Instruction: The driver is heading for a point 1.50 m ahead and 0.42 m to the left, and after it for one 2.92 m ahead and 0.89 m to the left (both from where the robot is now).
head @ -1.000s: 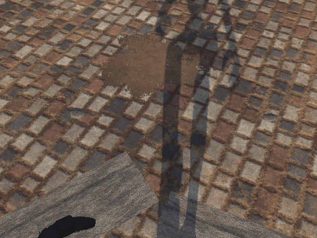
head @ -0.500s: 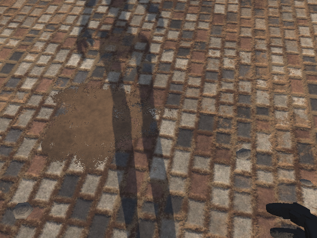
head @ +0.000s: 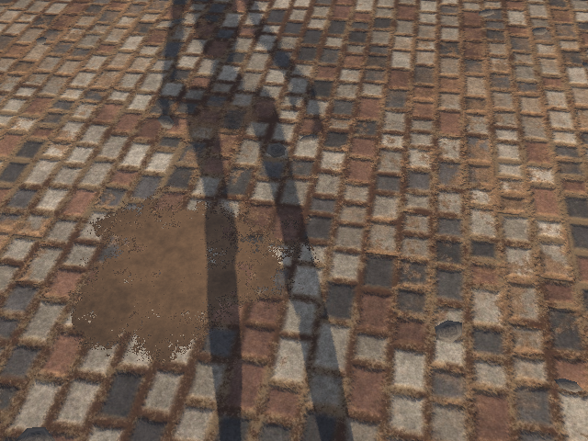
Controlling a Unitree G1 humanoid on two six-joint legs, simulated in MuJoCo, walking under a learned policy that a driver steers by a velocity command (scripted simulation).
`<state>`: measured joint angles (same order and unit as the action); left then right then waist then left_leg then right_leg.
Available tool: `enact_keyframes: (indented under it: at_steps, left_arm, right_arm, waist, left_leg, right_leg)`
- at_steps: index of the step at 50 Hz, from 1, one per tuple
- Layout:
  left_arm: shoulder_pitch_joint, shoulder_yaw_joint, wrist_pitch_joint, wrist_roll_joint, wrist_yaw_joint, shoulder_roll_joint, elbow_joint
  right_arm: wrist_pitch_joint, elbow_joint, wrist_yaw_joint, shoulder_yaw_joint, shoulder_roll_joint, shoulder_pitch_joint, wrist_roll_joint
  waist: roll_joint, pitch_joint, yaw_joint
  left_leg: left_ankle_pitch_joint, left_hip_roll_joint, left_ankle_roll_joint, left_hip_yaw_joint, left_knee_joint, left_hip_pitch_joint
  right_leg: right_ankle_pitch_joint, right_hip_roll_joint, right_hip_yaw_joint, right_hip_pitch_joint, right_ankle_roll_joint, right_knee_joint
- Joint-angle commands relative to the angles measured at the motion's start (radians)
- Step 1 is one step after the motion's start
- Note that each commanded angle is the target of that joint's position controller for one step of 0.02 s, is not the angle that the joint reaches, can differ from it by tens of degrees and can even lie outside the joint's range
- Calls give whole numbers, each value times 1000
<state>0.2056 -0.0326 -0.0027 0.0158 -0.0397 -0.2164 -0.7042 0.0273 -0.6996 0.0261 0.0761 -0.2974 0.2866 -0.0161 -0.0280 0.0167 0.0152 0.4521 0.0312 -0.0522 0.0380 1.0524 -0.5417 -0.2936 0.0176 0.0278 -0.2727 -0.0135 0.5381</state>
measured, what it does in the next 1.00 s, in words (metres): steps on the spot, turning left: left foot, then right foot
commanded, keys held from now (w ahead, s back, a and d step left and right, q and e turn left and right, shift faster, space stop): q+shift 0.46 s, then shift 0.54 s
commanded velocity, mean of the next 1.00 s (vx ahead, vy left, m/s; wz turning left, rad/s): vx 0.00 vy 0.00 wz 0.55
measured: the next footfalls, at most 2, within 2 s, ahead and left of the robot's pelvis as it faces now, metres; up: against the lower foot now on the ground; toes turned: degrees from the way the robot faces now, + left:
left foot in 0.20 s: +0.03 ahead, +0.15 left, +0.00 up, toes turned +13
right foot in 0.68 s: +0.14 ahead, -0.03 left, +0.00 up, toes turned +36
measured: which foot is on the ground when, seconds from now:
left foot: up 0.00-0.18, down 0.20-0.68, up 0.70-0.98, down 1.00-1.00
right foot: down 0.00-0.20, up 0.22-0.66, down 0.68-1.00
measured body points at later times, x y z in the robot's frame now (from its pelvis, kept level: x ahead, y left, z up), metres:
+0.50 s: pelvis +0.00 +0.05 +0.01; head +0.03 +0.09 +0.45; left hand +0.05 +0.38 -0.09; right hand +0.27 -0.14 -0.06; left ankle -0.01 +0.14 -0.73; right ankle +0.11 -0.08 -0.68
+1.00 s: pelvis +0.02 +0.04 +0.00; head +0.04 +0.04 +0.45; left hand +0.00 +0.33 -0.10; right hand +0.29 -0.10 -0.11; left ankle -0.08 +0.14 -0.74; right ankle +0.11 -0.05 -0.73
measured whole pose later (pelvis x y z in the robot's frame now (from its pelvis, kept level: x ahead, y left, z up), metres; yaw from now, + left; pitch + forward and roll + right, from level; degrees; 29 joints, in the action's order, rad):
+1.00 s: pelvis +0.02 +0.04 +0.00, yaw +34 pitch +1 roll +0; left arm 0.17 -0.03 -0.01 0.00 -0.02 -0.22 -0.71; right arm 0.04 -0.66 0.02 0.05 -0.27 0.21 -0.01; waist -0.02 -0.02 -0.01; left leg 0.30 -0.01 -0.05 0.07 0.51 -0.21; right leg -0.24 -0.01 -0.03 -0.30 0.00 0.53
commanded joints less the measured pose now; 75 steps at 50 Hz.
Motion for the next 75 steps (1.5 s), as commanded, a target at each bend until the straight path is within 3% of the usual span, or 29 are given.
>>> enact_keyframes:
  at_steps: [1, 4, 9, 10, 11, 12, 15, 23, 33, 34, 35, 36, 37, 39, 45, 49, 51, 52, 55, 58, 62, 63, 65, 67, 68, 69, 70, 72, 75]
  left_arm:
    - [-61, -52, 7, -12, -18, -150, 79]
    - [-52, -73, -13, -11, -22, -192, 76]
    - [-53, -92, -3, -40, -10, -218, 56]
    - [4, -87, 3, -34, -1, -185, 33]
    - [-5, -73, 7, 7, 5, -135, 73]
    - [-133, -59, 20, 19, 5, -112, 143]
    - [-161, -75, 26, -5, -9, -168, 112]
    - [-147, -64, 26, -12, 4, -132, 81]
    - [-82, -65, 52, -11, 39, -154, 65]
    - [-76, -70, 53, 6, 37, -186, 73]
    - [-108, -81, 46, 22, 31, -261, 89]
    - [-65, -75, 45, 36, 31, -224, 74]
    - [-66, -71, 47, 21, 28, -209, 81]
    - [-93, -62, 39, -6, 18, -183, 86]
    - [-72, -46, 5, -6, 16, -159, 64]
    - [-18, -41, 3, -27, 18, -161, 43]
    - [28, -29, 34, 1, 33, -129, 47]
    - [0, -17, 42, 9, 35, -92, 40]
    - [-151, -48, 51, -50, 34, -161, 93]
    - [-153, -47, 94, -64, 54, -136, 112]
    - [-114, -30, 110, -46, 85, -105, 83]
    - [-108, -32, 57, 44, 112, -113, 83]
    - [-28, -41, 24, 21, 116, -134, 66]
    - [201, -62, 27, 14, 100, -183, -13]
    - [394, -82, 40, 21, 87, -254, -61]
    - [400, -82, 51, 16, 85, -343, -35]
    - [262, -81, 44, 11, 81, -322, 2]
    - [193, -76, 46, 9, 75, -274, 17]
    - [192, -59, 63, -2, 62, -225, 1]
  right_arm:
    - [7, 102, 0, 11, -38, -57, -8]
    - [12, 147, -33, -7, -11, -115, -10]
    - [16, 146, -56, 25, -68, -27, -8]
    - [14, 129, -40, 46, -106, 24, -1]
    - [9, 148, -20, 89, -262, 74, 6]
    - [-14, 172, -29, 88, -307, 83, 45]
    - [-37, 179, -23, 59, -195, -43, 7]
    - [5, 210, 23, 60, -189, -116, -5]
    - [18, 205, 1, 24, -141, -154, 2]
    - [14, 199, 1, 14, -110, -118, 10]
    - [4, 198, -1, 4, -77, -49, 21]
    - [-6, 212, 2, 20, -130, -105, 20]
    - [-9, 201, 5, 42, -192, -120, 15]
    - [4, 162, 7, 41, -155, -109, 10]
    - [4, 144, -8, -12, -11, -138, 6]
    - [-3, 91, -10, -1, -41, -70, 11]
    - [-5, 100, 0, 17, -145, -69, 36]
    - [-7, 70, -9, 10, -89, -35, 36]
    - [-34, 54, -12, 34, -179, 62, 18]
    - [-88, 41, -3, 16, -123, 79, 1]
    - [-97, 66, -15, 24, -145, 16, -4]
    - [-91, 33, -35, 34, -175, 36, 66]
    - [-90, 30, -42, 35, -157, 12, 59]
    - [-91, 32, -35, 20, -119, -7, 71]
    - [-92, 57, -31, 2, -66, -60, 87]
    - [-102, 150, -34, -25, 22, -144, 80]
    - [-109, 174, -39, -23, -18, -138, 80]
    - [-122, 136, -53, -10, -94, -136, 83]
    - [-91, 117, -63, -19, -83, -123, 90]
  waist:
    - [147, 20, -19]
    - [179, 57, -51]
    - [174, 84, -3]
    - [82, 91, 8]
    - [-227, 81, 5]
    - [-328, 157, 45]
    - [-41, 109, 8]
    - [-97, 108, -21]
    - [-126, 90, -25]
    - [-55, 97, -13]
    - [185, 86, 56]
    - [299, 67, 9]
    - [227, 55, -11]
    - [136, 44, -6]
    - [228, 59, -40]
    - [194, 58, -19]
    - [-18, 85, -72]
    - [-114, 118, -44]
    - [-227, -130, 60]
    - [-163, -169, 44]
    - [-158, -55, 28]
    - [-172, -39, 21]
    - [-160, -61, -24]
    - [-11, -23, -133]
    - [209, 18, -231]
    - [417, -1, -202]
    - [295, -37, -127]
    - [67, -68, -71]
    - [110, -87, -32]
  left_leg:
    - [-29, -75, -37, -1, 56, -180]
    - [-60, -89, -27, -66, -155, -40]
    - [-229, -25, 66, -155, -484, 206]
    - [-375, -14, 107, -98, -582, 334]
    - [-820, -258, 226, 287, -624, 535]
    - [-937, -422, 439, 591, -664, 573]
    - [-687, -280, 313, 382, -668, 503]
    - [-424, -160, 249, 401, -676, 357]
    - [-454, -121, 215, 471, -574, 281]
    - [-296, -74, 165, 432, -516, 229]
    - [-2, 70, 98, 269, -356, 130]
    - [180, 102, 39, 173, -189, 59]
    - [175, 64, 7, 167, -18, 24]
    - [90, 53, -26, 163, 99, 4]
    - [36, -15, -46, 4, -300, 178]
    - [-265, -8, 6, -15, -700, 380]
    - [-468, -143, 86, 129, -614, 466]
    - [-105, -132, 132, 134, -648, 379]
    - [502, -321, 277, 484, -916, 305]
    - [301, -362, 287, 515, -920, 473]
    - [53, -246, 219, 223, -899, 396]
    - [99, -198, 204, 144, -916, 332]
    - [149, -217, 192, 83, -886, 210]
    - [22, -176, 169, -25, -606, 94]
    - [-127, -107, 134, -142, -174, -47]
    - [85, 28, 95, -67, 97, -338]
    - [-9, -25, 95, 46, 212, -448]
    - [-164, -110, 79, 50, 155, -352]
    - [-219, -121, 31, 18, 10, -204]
  right_leg:
    - [488, 275, -167, 177, -201, -166]
    - [495, 271, -73, 164, -184, -142]
    - [401, 295, 16, 107, -107, -6]
    - [274, 242, 85, 21, -38, 130]
    - [-122, 109, 172, -304, 73, 479]
    - [-417, -35, -17, -513, 100, 702]
    - [-192, 11, -139, -529, 56, 715]
    - [6, -83, -154, -350, 88, 331]
    - [144, -38, -104, 7, 18, -97]
    - [243, 61, -195, 97, -16, -143]
    - [444, 227, -382, 148, -122, -178]
    - [462, 350, -552, 92, -279, -237]
    - [400, 357, -548, 90, -305, -230]
    - [297, 258, -411, 90, -228, -207]
    - [316, 138, -226, 110, -186, -179]
    - [308, 142, -245, 68, -146, -130]
    - [179, 55, -140, -35, -33, -60]
    - [-25, -21, -41, 20, 16, -25]
    - [-203, -42, 13, -294, 11, 317]
    - [-136, 63, -86, -546, -54, 412]
    - [-1, 22, 19, -253, -43, 175]
    - [-50, -33, 85, -128, -34, 126]
    - [19, -47, 123, 59, -42, 81]
    - [-56, -88, 114, 299, -59, 61]
    - [-265, 49, -124, 438, -91, -61]
    - [-671, 245, -733, 435, -182, -344]
    - [-730, 313, -936, 388, -262, -434]
    - [-488, 259, -709, 250, -259, -357]
    - [-293, 133, -517, 104, -239, -410]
